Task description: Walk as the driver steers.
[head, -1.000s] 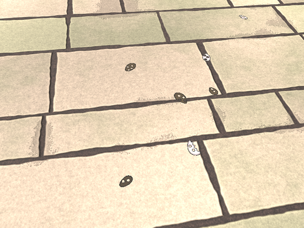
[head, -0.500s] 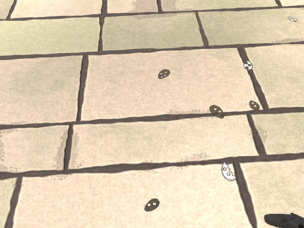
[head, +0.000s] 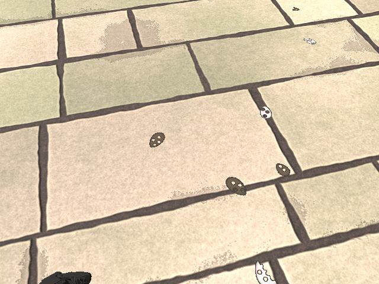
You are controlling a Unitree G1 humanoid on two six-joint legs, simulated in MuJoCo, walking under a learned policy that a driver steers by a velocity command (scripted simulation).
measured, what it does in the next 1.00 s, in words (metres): walks ahead, turning left: right foot, then left foot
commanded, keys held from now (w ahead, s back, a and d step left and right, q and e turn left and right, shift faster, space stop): w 0.12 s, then w+q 0.88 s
